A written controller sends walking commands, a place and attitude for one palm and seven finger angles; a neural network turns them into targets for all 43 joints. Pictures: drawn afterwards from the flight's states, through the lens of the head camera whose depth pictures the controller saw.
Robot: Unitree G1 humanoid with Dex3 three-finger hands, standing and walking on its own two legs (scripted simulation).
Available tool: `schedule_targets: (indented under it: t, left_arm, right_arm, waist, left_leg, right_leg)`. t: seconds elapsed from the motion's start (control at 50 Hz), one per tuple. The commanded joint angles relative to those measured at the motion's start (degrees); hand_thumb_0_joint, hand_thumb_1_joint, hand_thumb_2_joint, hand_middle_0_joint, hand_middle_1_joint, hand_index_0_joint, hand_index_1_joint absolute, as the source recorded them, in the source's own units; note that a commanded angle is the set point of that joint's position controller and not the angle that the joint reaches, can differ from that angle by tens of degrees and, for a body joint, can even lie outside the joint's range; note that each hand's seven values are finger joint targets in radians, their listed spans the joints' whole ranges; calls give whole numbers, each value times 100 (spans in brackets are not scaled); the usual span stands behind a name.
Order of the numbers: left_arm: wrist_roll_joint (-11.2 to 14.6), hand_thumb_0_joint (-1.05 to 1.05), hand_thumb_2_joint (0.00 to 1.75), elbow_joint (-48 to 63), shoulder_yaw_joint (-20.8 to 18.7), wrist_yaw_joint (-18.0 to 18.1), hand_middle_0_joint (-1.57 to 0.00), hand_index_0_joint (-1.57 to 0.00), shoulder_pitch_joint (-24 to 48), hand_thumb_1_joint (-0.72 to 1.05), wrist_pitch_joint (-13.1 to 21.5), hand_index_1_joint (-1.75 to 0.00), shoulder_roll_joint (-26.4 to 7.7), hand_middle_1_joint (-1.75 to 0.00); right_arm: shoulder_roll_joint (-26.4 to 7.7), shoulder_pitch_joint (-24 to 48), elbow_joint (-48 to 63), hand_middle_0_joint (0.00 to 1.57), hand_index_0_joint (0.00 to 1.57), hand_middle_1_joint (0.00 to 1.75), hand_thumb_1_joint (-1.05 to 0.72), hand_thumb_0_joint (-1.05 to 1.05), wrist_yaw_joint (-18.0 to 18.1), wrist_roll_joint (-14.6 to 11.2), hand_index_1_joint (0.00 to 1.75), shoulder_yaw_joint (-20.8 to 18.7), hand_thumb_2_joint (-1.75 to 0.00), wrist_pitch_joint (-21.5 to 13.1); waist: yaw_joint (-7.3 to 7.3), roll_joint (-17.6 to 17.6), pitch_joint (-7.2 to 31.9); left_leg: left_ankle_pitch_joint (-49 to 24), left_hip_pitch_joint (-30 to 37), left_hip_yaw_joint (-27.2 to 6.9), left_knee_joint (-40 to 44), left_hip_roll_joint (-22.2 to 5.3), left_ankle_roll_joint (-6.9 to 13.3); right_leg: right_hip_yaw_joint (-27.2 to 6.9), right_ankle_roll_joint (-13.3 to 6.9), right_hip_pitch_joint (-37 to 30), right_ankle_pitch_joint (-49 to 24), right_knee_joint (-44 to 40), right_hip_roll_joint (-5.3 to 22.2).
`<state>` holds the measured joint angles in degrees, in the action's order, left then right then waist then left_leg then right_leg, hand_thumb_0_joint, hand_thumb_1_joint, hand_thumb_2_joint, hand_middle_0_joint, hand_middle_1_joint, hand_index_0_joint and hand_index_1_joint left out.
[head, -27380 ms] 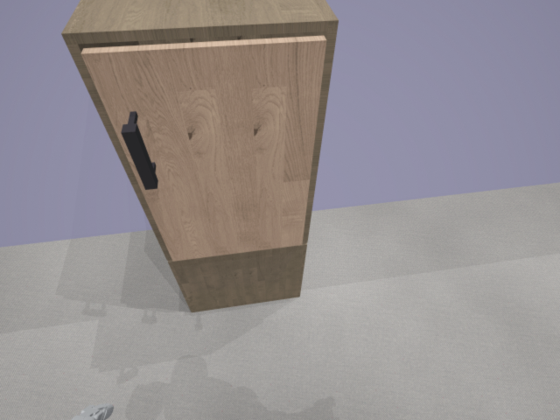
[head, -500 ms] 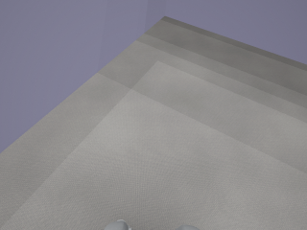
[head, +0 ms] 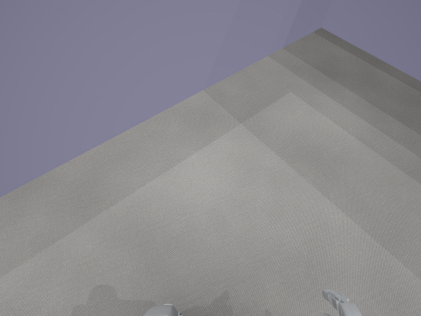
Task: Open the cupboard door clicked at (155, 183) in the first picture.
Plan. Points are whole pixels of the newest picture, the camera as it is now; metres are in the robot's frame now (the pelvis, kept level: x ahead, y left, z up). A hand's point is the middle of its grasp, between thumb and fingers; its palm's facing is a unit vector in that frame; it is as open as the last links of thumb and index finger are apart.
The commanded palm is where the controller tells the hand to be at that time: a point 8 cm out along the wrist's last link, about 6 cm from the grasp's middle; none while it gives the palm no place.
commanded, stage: turn to face it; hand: left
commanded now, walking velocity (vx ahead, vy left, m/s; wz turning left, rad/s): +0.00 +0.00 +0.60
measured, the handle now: out of the picture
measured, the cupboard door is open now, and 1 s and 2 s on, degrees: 47 47 47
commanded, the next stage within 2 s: none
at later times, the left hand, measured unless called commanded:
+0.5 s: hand out of the picture +0.04 +0.15 -0.15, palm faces +0.33 -0.91 -0.23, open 7.4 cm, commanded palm none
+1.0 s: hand out of the picture +0.01 +0.13 -0.14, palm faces +0.59 -0.76 -0.28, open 7.4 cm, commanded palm none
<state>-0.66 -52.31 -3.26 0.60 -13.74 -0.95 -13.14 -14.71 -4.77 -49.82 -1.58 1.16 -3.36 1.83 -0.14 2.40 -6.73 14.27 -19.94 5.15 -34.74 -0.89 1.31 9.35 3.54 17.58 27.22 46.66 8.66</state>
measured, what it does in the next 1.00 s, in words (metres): steps to the right, turning left: right foot, then left foot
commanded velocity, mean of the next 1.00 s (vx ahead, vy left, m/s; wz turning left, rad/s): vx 0.00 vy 0.00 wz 0.60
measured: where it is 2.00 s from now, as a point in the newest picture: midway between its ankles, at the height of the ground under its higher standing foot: outside the picture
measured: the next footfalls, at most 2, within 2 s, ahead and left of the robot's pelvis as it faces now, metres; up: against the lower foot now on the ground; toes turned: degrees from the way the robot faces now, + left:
right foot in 0.26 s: +0.10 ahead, -0.17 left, +0.00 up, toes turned +8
left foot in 0.54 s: +0.04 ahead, +0.08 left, +0.00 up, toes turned +26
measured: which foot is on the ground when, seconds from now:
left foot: down 0.00-0.26, up 0.28-0.52, down 0.54-0.82, up 0.84-1.00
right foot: up 0.00-0.24, down 0.26-0.54, up 0.56-0.82, down 0.84-1.00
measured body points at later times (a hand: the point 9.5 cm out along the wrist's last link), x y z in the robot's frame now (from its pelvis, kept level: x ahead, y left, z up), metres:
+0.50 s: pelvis +0.04 -0.05 +0.01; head +0.09 -0.03 +0.46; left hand +0.03 +0.20 -0.13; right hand +0.22 -0.27 -0.12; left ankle +0.00 +0.06 -0.69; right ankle +0.06 -0.18 -0.72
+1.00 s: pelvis +0.07 -0.09 +0.02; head +0.12 -0.06 +0.46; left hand -0.02 +0.17 -0.12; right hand +0.29 -0.25 -0.13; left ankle -0.03 +0.01 -0.66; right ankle +0.12 -0.19 -0.72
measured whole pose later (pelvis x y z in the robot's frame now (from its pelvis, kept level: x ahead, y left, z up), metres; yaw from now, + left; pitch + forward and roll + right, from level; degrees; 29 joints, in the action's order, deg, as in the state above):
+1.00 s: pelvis +0.07 -0.09 +0.02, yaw +38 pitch +1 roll +2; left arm -1.4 -49.6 -3.0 1.4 -11.0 -0.8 -12.0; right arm -14.3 -7.9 -52.4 -1.5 1.0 -4.7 4.9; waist -0.9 0.3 -6.5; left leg 27.6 -27.2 1.7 -57.9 -0.6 -3.3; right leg 6.9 0.6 14.1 17.9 31.1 6.1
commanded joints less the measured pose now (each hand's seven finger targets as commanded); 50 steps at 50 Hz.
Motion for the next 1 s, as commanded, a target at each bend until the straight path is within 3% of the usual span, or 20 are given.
schedule_targets:
  t: [0.0,0.08,0.18,0.2,0.22,0.24,0.3,0.34,0.4,0.48,0.5,0.52,0.54,0.62,0.76,0.78,0.8,0.82,0.88,0.98]
  left_arm:
    - [-9,0,90,839,-158,92,-20,-20,711,90,-1,-30,-635,-30]
    - [-6,0,90,601,-198,-31,-20,-20,371,90,-96,-30,-565,-30]
    - [-9,0,90,517,-220,-35,-20,-20,-162,90,-13,-30,-570,-30]
    - [-40,0,90,505,-276,-10,-20,-20,-443,90,45,-30,-791,-30]
    - [-125,0,90,522,-379,58,-20,-20,-567,90,119,-30,-1303,-30]
    - [-123,0,90,612,-374,79,-20,-20,-409,90,104,-30,-1584,-30]
    - [-91,0,90,763,-236,145,-20,-20,355,90,87,-30,-970,-30]
    - [-108,0,90,739,-210,130,-20,-20,300,90,133,-30,-886,-30]
    - [-115,0,90,504,-276,109,-20,-20,-200,90,154,-30,-1117,-30]
    - [-21,0,90,476,-328,62,-20,-20,-63,90,119,-30,-1189,-30]
    - [1,0,90,568,-304,38,-20,-20,-6,90,94,-30,-1014,-30]
    - [43,0,90,838,-192,1,-20,-20,135,90,63,-30,-589,-30]
    - [-21,0,90,1028,-156,40,-20,-20,534,90,7,-30,-658,-30]
    - [-10,0,90,704,-197,5,-20,-20,584,90,-62,-30,-589,-30]
    - [10,0,90,534,-218,-12,-20,-20,-135,90,-12,-30,-547,-30]
    - [-26,0,90,500,-282,26,-20,-20,-394,90,37,-30,-796,-30]
    - [-121,0,90,534,-387,84,-20,-20,-485,90,96,-30,-1340,-30]
    - [-104,0,90,630,-360,91,-20,-20,-291,90,75,-30,-1523,-30]
    - [-67,0,90,779,-194,134,-20,-20,435,90,113,-30,-864,-30]
    - [-99,0,90,512,-266,111,-20,-20,-192,90,154,-30,-1115,-30]
  right_arm:
    - [-1426,-1158,118,20,20,30,-90,0,216,22,30,-380,-90,-104]
    - [-1134,-310,297,20,20,30,-90,0,227,50,30,-296,-90,-83]
    - [-1121,-1,375,20,20,30,-90,0,188,33,30,-360,-90,18]
    - [-970,86,441,20,20,30,-90,0,166,-12,30,-348,-90,25]
    - [-531,4,554,20,20,30,-90,0,129,-60,30,-295,-90,27]
    - [-494,70,644,20,20,30,-90,0,89,-41,30,-282,-90,14]
    - [-454,-142,406,20,20,30,-90,0,41,-17,30,-287,-90,104]
    - [-268,-59,359,20,20,30,-90,0,1,-40,30,-182,-90,76]
    - [-98,209,402,20,20,30,-90,0,-32,-78,30,-96,-90,20]
    - [-343,-388,271,20,20,30,-90,0,-7,-55,30,-126,-90,-25]
    - [-710,-680,235,20,20,30,-90,0,2,-21,30,-229,-90,-67]
    - [-1382,-1122,206,20,20,30,-90,0,53,30,30,-392,-90,-91]
    - [-1570,-1479,70,20,20,30,-90,0,102,36,30,-434,-90,-40]
    - [-1031,-614,240,20,20,30,-90,0,255,39,30,-288,-90,-109]
    - [-1062,-104,357,20,20,30,-90,0,199,28,30,-356,-90,8]
    - [-857,-3,448,20,20,30,-90,0,177,-21,30,-341,-90,26]
    - [-448,-67,570,20,20,30,-90,0,126,-62,30,-285,-90,36]
    - [-528,25,631,20,20,30,-90,0,82,-21,30,-289,-90,34]
    - [-476,-146,349,20,20,30,-90,0,30,5,30,-291,-90,115]
    - [-97,187,381,20,20,30,-90,0,-28,-71,30,-101,-90,41]
  waist:
    - [-509,-1406,1415]
    - [-89,-1330,996]
    - [173,-1174,926]
    - [343,-681,967]
    - [404,947,983]
    - [444,1622,929]
    - [-38,1290,737]
    - [-7,1180,797]
    - [290,926,930]
    - [-56,655,1160]
    - [-223,-220,1390]
    - [-474,-1978,1471]
    - [-643,-1537,1436]
    - [-177,-1441,1038]
    - [178,-1177,1026]
    - [336,-476,961]
    - [399,1244,898]
    - [396,1460,784]
    - [-74,1187,515]
    - [280,910,996]
  left_leg:
    - [-3372,1873,-2563,1033,-2081,1273]
    - [-1798,762,-1757,1256,-1253,731]
    - [-581,-264,-1939,959,-889,454]
    - [-126,-666,-1713,423,-543,203]
    - [1143,-1615,-927,-916,231,-233]
    - [2228,-1486,-639,-2489,341,-329]
    - [1506,-1333,-705,-3645,-150,-375]
    - [1527,-1053,-380,-2565,-153,-480]
    - [1418,-664,57,-1120,66,-467]
    - [-88,693,106,707,102,-304]
    - [-1298,1626,-711,1088,-543,-26]
    - [-3691,2394,-2785,1198,-2146,924]
    - [-3374,2109,-2907,1173,-2484,1391]
    - [-2584,1193,-1989,1219,-1391,822]
    - [-879,-71,-2016,948,-877,466]
    - [-86,-678,-1762,387,-474,188]
    - [1354,-1664,-915,-900,331,-262]
    - [2088,-1453,-715,-2437,311,-311]
    - [1288,-1422,-734,-3606,-132,-403]
    - [1355,-677,1,-1188,65,-478]
  right_leg:
    - [-967,192,1873,689,2218,-151]
    - [-795,132,945,-23,1056,-409]
    - [-497,30,-620,-889,-1111,-823]
    - [-800,-38,-1166,-1126,-2053,-549]
    - [-2533,-529,-1649,-823,-3060,922]
    - [-3278,-1155,-983,-992,-3434,2002]
    - [-1883,-1125,-485,-2226,-2851,1279]
    - [-1084,-1000,-886,-3771,-2461,1029]
    - [-845,-947,-1543,-4892,-2034,1094]
    - [-346,-488,-1002,-4209,-1209,1014]
    - [-80,-169,-108,-3131,-315,707]
    - [54,268,1486,579,979,-94]
    - [-597,170,1676,1169,1728,-186]
    - [-964,150,1433,-37,1747,-263]
    - [-578,-10,-709,-926,-1335,-795]
    - [-967,-105,-1300,-990,-2354,-396]
    - [-2739,-657,-1678,-510,-3274,1104]
    - [-3171,-1205,-871,-524,-3561,1991]
    - [-1695,-1093,-492,-2185,-2942,1155]
    - [-850,-992,-1576,-4717,-2111,1089]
